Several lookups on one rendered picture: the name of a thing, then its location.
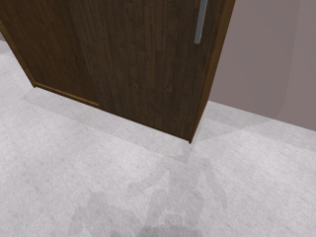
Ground handle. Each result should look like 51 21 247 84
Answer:
194 0 207 44

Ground wardrobe door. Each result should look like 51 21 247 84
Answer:
0 0 99 104
67 0 221 139

